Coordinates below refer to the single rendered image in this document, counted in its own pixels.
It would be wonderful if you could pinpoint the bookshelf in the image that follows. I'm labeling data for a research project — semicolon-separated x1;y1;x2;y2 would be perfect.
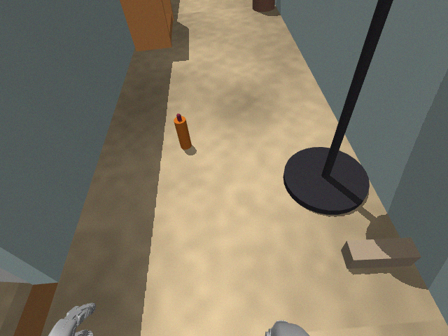
120;0;174;51

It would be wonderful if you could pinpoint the coat stand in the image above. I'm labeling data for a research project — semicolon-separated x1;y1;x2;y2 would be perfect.
283;0;393;215

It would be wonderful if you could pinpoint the left robot hand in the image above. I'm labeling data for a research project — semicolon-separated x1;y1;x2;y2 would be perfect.
48;303;96;336

